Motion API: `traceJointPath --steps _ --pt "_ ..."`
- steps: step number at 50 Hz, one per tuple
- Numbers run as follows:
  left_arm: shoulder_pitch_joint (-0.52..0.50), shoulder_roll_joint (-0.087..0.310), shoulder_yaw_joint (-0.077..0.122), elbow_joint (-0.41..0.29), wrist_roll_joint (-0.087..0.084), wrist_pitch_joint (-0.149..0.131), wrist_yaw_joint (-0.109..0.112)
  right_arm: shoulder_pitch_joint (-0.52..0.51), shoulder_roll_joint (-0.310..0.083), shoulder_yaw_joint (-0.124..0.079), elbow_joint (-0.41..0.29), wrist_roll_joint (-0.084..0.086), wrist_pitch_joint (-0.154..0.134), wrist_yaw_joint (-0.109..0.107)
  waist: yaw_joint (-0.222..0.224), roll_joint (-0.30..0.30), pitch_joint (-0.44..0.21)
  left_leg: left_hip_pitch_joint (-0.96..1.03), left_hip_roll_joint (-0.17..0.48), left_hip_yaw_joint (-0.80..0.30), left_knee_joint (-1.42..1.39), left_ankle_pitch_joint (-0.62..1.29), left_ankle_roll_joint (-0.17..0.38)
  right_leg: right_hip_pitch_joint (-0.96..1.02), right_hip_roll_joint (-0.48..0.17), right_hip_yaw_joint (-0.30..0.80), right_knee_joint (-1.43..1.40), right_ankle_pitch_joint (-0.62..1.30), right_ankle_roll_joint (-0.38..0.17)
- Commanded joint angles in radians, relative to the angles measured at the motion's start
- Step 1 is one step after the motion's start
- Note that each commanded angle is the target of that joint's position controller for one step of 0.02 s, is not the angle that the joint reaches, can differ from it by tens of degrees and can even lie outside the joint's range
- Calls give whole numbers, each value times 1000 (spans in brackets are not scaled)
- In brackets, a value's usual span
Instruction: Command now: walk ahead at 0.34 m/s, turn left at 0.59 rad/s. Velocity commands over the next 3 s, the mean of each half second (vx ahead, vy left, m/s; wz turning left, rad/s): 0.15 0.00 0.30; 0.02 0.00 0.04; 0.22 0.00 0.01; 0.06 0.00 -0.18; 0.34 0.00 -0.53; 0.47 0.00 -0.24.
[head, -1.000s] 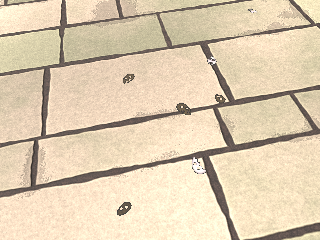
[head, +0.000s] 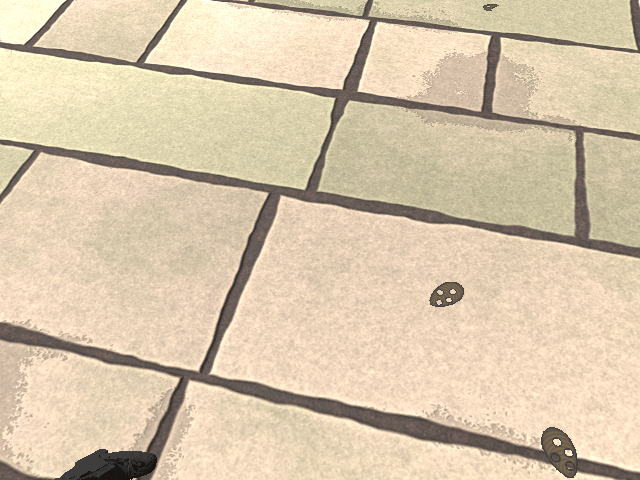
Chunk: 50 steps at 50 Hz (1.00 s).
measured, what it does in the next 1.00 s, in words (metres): walks ahead: left foot, then right foot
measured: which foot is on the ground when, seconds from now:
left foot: up 0.00-0.38, down 0.40-1.00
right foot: down 0.00-0.40, up 0.42-0.66, down 0.68-1.00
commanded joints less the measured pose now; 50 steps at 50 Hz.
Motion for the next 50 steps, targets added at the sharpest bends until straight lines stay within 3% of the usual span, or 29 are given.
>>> traceJointPath --steps 1,2,4,5,8,12,17,19,20,21,22,23,25,27,29,31,33,35,36,37,42,49,50 --pt "202 121 46 -19 -20 9 12 38 -113 -20 -65 -18 8 -7 90 -46 -163 -414 87 67 397 33 -22 490 -410 465 -195 352 -177" --pt "177 85 34 -15 -18 9 9 5 -92 -18 -73 -19 16 0 79 -29 -116 -397 116 81 368 68 -36 417 -359 321 -210 484 -155" --pt "185 79 28 4 -23 3 11 -11 -64 -15 -81 -31 42 21 64 -107 -81 -345 131 103 331 107 -54 317 -280 161 -245 620 -126" --pt "201 100 33 15 -24 -8 6 -1 -49 -12 -88 -28 49 28 59 -166 -93 -336 116 106 327 119 -64 310 -295 144 -238 728 -156" --pt "197 107 38 30 -23 -11 3 -44 -40 -7 -99 -27 56 34 50 -131 -114 -366 100 102 250 173 -78 326 -278 71 -254 733 -170" --pt "191 112 37 53 -28 5 2 -143 -1 21 -128 -29 59 45 62 -146 -114 -275 115 152 -15 301 -79 286 -233 -31 -261 673 -149" --pt "243 144 50 94 -32 29 -8 -210 -13 33 -138 -29 53 35 95 -157 -101 -158 115 192 -244 297 -55 300 -252 3 -200 522 -144" --pt "246 135 49 106 -37 44 -2 -184 -16 37 -124 -37 35 27 68 -99 -96 -25 123 176 -449 423 -28 258 -224 9 -120 327 -94" --pt "290 102 40 108 -26 48 -1 -165 -61 30 -120 -47 23 18 74 7 -133 81 237 56 -502 595 -12 210 -180 -18 -42 137 -47" --pt "369 28 22 90 -16 54 -3 -157 -127 25 -136 -50 18 10 123 202 -177 183 480 -178 -476 985 62 108 -82 -86 99 -344 -1" --pt "337 35 18 113 -42 84 8 -141 -85 31 -118 -10 24 -7 57 213 -212 104 507 -214 -514 893 194 127 -26 -20 150 -489 6" --pt "293 72 26 107 -42 101 12 -166 -60 40 -110 -13 27 -12 67 161 -136 50 467 -198 -561 744 197 100 -28 12 191 -482 11" --pt "260 68 30 120 -35 111 11 -250 -21 60 -103 -24 31 -20 103 132 -80 -21 385 -106 -599 642 134 123 -36 37 167 -391 21" --pt "301 61 30 158 -27 115 12 -276 -26 59 -93 -21 28 -25 121 128 -88 -48 335 -34 -594 657 103 189 -21 21 142 -323 33" --pt "304 41 26 178 -29 115 15 -268 -22 60 -71 -17 24 -23 116 107 -101 -44 324 -15 -581 631 99 221 -16 18 93 -294 40" --pt "295 28 23 193 -31 115 20 -273 -26 57 -50 -16 26 -22 115 108 -92 -62 314 -18 -573 525 90 254 -13 10 -1 -231 40" --pt "303 23 18 216 -26 109 24 -283 -28 54 -34 -9 33 -21 127 86 -75 -123 287 -20 -567 343 45 340 -20 11 -164 -60 31" --pt "272 72 21 213 -13 91 23 -244 -8 56 -10 -8 36 -16 92 37 -37 -178 240 -14 -576 186 -16 345 -115 120 -230 -60 12" --pt "246 91 29 229 -27 87 18 -240 -4 51 4 -4 41 -10 71 -62 27 -109 192 39 -571 239 -24 196 -114 134 -242 -145 -3" --pt "234 59 20 235 -27 79 13 -232 -13 49 25 -8 41 -9 74 -81 20 -22 195 47 -533 310 -24 145 -116 144 -284 -184 -4" --pt "240 46 17 276 -32 64 23 -203 -8 45 99 -11 25 -12 77 -44 -19 -5 208 46 -524 400 -22 229 -103 123 -287 -100 -6" --pt "263 31 12 329 -31 67 28 -170 3 52 181 -9 28 -20 85 -15 -1 -19 208 52 -544 401 -36 252 -102 118 -286 -93 -19" --pt "278 31 12 338 -30 68 27 -157 7 54 193 -10 30 -20 87 -17 -21 -16 196 60 -541 323 -35 259 -95 118 -296 -183 -23"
